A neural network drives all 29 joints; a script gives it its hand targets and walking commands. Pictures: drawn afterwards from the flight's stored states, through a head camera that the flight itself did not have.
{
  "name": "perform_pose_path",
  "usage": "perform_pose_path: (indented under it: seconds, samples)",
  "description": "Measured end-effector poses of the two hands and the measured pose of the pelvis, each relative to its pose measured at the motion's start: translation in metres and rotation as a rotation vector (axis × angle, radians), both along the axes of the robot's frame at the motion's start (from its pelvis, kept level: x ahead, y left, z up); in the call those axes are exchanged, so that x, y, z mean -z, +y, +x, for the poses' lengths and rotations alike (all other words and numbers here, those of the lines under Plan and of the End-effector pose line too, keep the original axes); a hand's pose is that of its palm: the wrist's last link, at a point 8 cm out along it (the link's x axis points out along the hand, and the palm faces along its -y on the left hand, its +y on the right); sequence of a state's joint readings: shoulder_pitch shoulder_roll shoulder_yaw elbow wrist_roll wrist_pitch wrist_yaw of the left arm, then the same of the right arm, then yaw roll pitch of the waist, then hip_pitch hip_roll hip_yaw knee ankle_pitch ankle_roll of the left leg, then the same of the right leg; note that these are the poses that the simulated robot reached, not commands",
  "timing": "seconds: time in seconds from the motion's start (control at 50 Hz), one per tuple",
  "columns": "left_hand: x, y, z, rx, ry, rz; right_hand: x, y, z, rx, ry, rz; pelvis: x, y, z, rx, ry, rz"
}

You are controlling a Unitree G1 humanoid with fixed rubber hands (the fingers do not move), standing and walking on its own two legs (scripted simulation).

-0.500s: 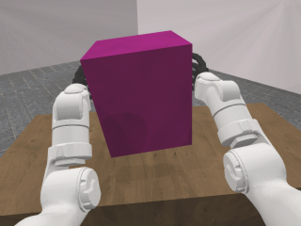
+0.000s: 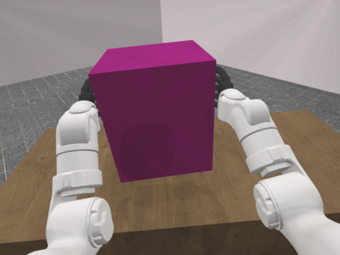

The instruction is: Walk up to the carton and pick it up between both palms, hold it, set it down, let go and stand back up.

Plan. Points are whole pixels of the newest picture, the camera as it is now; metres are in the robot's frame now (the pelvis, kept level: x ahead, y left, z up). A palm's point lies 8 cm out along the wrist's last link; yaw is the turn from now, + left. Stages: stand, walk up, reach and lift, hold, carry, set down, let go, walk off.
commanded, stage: hold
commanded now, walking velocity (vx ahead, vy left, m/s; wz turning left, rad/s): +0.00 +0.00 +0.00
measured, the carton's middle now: (158, 108) +0.39 +0.00 +0.25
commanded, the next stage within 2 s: none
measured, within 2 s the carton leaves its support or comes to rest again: neither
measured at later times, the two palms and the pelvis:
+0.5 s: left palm (87, 104) +0.36 +0.15 +0.29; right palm (227, 87) +0.35 -0.15 +0.30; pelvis -0.01 +0.01 +0.00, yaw +0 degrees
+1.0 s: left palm (86, 105) +0.36 +0.15 +0.28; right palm (223, 94) +0.36 -0.15 +0.28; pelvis +0.00 +0.00 +0.00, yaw +0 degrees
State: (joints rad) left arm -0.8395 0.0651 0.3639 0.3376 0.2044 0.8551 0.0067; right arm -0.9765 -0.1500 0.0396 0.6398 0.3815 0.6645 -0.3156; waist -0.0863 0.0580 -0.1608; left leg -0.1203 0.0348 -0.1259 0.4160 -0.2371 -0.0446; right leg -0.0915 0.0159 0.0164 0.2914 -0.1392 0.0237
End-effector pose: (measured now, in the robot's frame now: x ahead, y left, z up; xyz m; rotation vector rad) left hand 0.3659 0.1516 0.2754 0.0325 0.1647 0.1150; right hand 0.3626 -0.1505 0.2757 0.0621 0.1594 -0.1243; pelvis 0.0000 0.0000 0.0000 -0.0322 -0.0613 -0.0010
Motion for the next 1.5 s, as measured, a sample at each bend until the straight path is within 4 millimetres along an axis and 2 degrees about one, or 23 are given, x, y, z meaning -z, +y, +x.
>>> perform_pose_path:
  seconds: [0.16,0.44,0.66,0.86,1.0,1.16,1.5]
  samples:
    - [0.001,0.007,-0.007,-0.001,0.001,-0.019,-0.002,0.007,-0.007,0.005,0.003,0.002,0.0,0.003,-0.003,0.001,-0.014,0.001]
    - [-0.012,0.004,-0.005,0.025,-0.011,-0.003,-0.028,0.004,-0.012,0.033,-0.012,-0.006,0.001,0.007,-0.008,0.007,-0.017,0.003]
    - [-0.004,-0.007,0.002,0.034,0.017,0.015,-0.017,-0.007,-0.007,0.038,0.017,-0.026,0.0,0.004,-0.006,0.008,-0.006,0.002]
    - [-0.003,-0.003,0.001,0.009,0.011,0.007,-0.006,-0.004,-0.002,0.011,0.013,-0.02,0.0,0.0,-0.004,0.002,0.005,0.001]
    - [-0.008,0.003,-0.001,-0.006,-0.002,0.005,-0.007,0.003,-0.001,0.001,0.004,-0.001,0.0,0.0,-0.004,-0.006,0.001,0.0]
    - [-0.004,0.007,-0.004,0.003,0.002,0.002,-0.006,0.006,-0.005,0.008,0.01,-0.007,0.0,0.003,-0.004,-0.005,-0.011,0.001]
    - [-0.01,0.002,-0.002,0.025,-0.009,-0.001,-0.024,0.002,-0.01,0.028,-0.003,-0.004,0.0,0.006,-0.006,0.005,-0.012,0.001]
